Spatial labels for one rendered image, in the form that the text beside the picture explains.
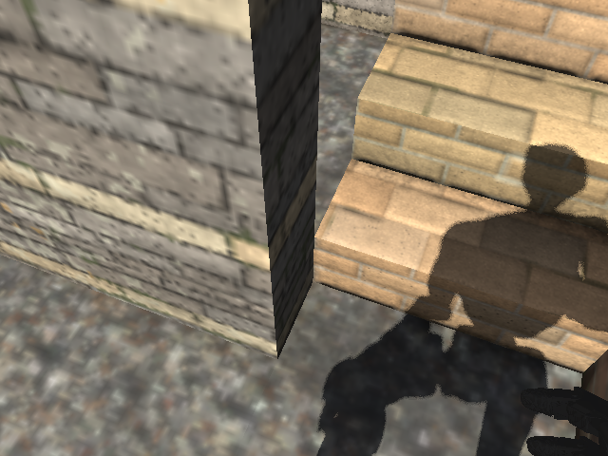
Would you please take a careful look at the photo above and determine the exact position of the robot right hand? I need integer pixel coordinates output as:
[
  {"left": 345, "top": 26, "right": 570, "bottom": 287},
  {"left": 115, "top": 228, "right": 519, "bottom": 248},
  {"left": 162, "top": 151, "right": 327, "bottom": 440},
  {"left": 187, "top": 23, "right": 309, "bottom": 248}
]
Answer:
[{"left": 521, "top": 387, "right": 608, "bottom": 456}]

